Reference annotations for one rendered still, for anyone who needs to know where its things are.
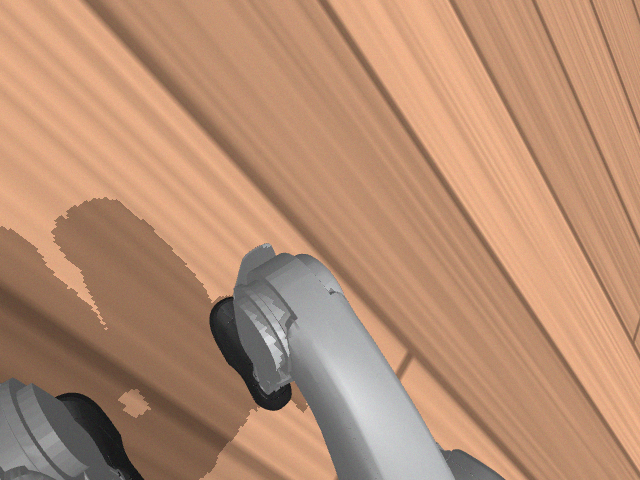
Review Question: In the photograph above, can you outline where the right robot hand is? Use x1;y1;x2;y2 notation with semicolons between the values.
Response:
436;442;505;480

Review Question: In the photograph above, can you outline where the left robot foot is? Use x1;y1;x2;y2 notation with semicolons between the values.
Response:
55;393;144;480

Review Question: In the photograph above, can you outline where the right robot foot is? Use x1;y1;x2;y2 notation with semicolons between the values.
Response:
209;297;292;411

